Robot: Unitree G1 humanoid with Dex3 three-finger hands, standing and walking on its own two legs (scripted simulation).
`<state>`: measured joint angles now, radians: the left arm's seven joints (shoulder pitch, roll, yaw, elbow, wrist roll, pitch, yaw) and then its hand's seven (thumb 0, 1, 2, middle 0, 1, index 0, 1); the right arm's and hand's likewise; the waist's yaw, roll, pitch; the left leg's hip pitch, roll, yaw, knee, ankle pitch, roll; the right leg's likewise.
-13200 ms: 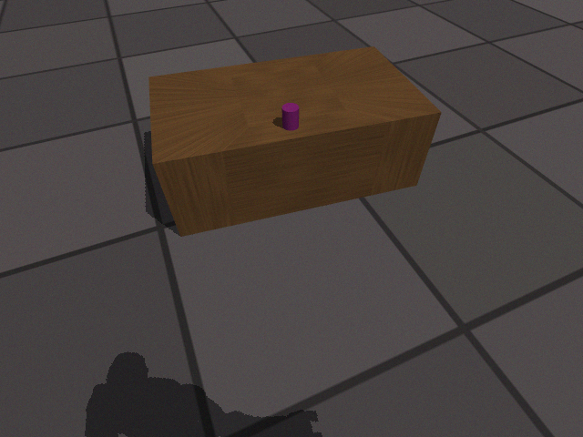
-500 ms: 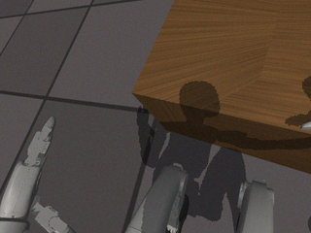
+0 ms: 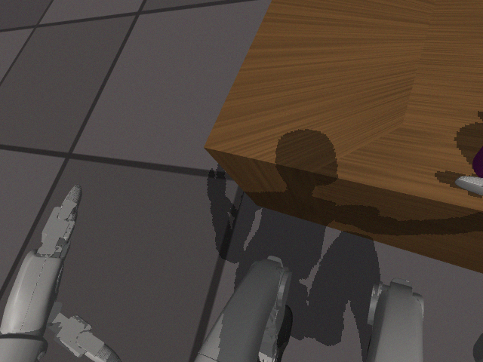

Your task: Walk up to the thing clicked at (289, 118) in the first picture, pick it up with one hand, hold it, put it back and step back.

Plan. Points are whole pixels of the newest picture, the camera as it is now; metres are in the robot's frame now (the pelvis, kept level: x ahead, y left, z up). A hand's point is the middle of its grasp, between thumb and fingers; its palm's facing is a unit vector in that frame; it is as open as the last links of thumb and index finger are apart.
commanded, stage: close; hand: right
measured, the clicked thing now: out of the picture +0.49 -0.26 -0.06
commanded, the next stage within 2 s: settle in 0.10 s
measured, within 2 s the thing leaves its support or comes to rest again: leaves its support in 0.42 s
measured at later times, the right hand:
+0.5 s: hand out of the picture +0.47 -0.26 -0.04, palm faces +0.27 +0.96 +0.02, open 9.5 cm
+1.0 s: hand out of the picture +0.48 -0.27 +0.02, palm faces +0.28 +0.96 +0.01, open 9.6 cm
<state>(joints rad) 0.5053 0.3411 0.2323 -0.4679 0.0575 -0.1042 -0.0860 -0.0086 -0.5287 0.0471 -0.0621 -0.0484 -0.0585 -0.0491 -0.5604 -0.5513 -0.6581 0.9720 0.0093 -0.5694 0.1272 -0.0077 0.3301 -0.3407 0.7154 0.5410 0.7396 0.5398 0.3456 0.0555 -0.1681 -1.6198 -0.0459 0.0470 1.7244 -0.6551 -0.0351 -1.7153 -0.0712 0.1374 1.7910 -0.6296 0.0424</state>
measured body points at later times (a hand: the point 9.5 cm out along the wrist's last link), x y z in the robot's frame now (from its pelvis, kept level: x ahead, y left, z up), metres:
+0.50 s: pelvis +0.00 +0.00 +0.01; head +0.18 -0.10 +0.41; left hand +0.18 +0.25 +0.17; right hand +0.45 -0.32 -0.04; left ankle +0.07 +0.14 -0.49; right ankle +0.07 -0.14 -0.49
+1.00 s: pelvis +0.01 +0.00 +0.05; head +0.18 -0.09 +0.46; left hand +0.19 +0.26 +0.16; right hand +0.46 -0.32 +0.02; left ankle +0.07 +0.14 -0.49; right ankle +0.07 -0.14 -0.49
